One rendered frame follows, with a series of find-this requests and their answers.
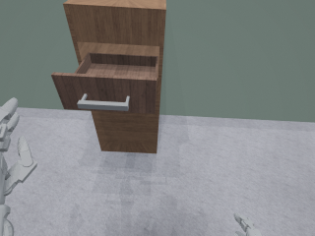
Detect robot right hand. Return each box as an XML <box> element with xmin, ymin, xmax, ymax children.
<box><xmin>233</xmin><ymin>212</ymin><xmax>263</xmax><ymax>236</ymax></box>

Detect cabinet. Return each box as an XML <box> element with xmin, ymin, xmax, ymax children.
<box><xmin>63</xmin><ymin>0</ymin><xmax>166</xmax><ymax>154</ymax></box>

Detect robot left hand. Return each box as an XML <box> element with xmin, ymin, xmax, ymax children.
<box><xmin>0</xmin><ymin>97</ymin><xmax>37</xmax><ymax>206</ymax></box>

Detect handle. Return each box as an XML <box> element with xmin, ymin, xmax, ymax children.
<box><xmin>77</xmin><ymin>93</ymin><xmax>130</xmax><ymax>111</ymax></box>

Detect drawer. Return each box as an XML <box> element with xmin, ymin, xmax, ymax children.
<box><xmin>51</xmin><ymin>52</ymin><xmax>158</xmax><ymax>114</ymax></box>

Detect left robot forearm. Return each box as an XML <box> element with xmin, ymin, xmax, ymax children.
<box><xmin>0</xmin><ymin>205</ymin><xmax>15</xmax><ymax>236</ymax></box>

